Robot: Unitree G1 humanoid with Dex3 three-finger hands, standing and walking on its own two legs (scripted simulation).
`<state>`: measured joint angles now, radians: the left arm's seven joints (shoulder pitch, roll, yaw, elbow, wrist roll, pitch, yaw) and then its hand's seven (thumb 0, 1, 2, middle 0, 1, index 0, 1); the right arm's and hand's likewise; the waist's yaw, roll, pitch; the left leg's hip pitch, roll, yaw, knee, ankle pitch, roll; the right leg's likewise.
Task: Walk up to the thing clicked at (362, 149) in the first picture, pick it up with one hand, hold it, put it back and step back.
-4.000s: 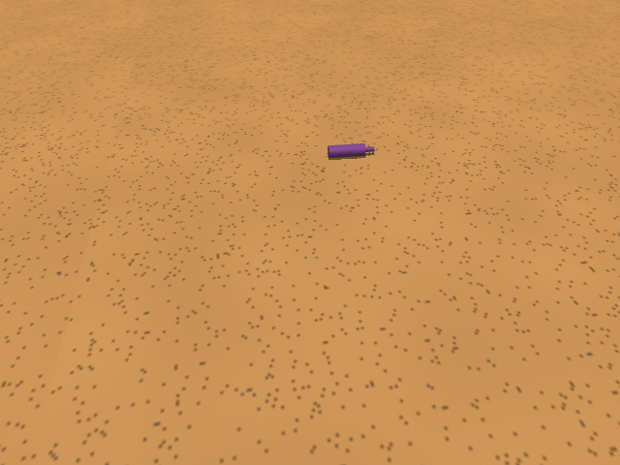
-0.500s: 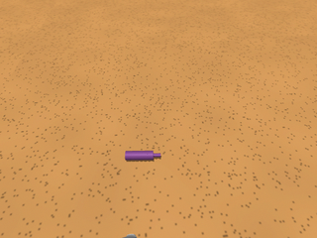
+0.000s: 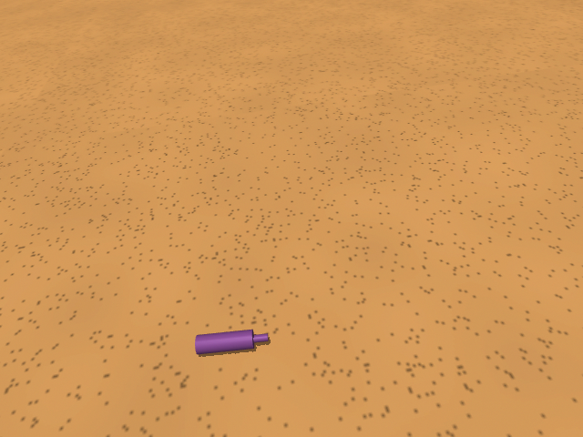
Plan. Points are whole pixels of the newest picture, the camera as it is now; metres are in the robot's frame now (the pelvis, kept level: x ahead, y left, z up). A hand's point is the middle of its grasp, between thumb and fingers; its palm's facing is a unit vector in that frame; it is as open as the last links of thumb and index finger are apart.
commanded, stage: walk up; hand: left
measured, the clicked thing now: (232, 341) +0.63 +0.24 -0.72
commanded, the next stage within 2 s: none
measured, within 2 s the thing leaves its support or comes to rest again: neither
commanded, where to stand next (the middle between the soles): +0.24 +0.00 m, yaw +4 degrees
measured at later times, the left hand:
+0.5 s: hand out of the picture +0.15 +0.26 -0.15, palm faces +0.04 -0.94 -0.35, open 7.4 cm
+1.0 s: hand (152, 403) +0.24 +0.24 -0.13, palm faces +0.03 -0.92 -0.39, open 7.4 cm
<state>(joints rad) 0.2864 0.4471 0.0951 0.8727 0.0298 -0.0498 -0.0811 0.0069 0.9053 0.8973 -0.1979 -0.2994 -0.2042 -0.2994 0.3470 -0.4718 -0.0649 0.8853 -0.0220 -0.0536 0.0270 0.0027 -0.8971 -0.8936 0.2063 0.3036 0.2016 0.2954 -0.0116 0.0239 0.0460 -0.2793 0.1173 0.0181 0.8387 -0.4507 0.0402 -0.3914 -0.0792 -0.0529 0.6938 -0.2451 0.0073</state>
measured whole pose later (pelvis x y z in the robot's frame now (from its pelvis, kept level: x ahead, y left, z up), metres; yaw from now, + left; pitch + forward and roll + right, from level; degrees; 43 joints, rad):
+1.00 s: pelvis +0.17 -0.03 +0.01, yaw +4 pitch -2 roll +1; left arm 0.13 0.38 0.00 1.02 0.01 -0.02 0.00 0.01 0.90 0.90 -0.20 -0.30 -0.21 -0.30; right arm 0.16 -0.38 -0.01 1.05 -0.01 0.01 0.03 0.00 -0.90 -0.89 0.20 0.30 0.20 0.29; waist 0.00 0.01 0.08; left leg -0.29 0.02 0.03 0.62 -0.30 -0.01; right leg -0.35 -0.07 -0.03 0.62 -0.24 0.02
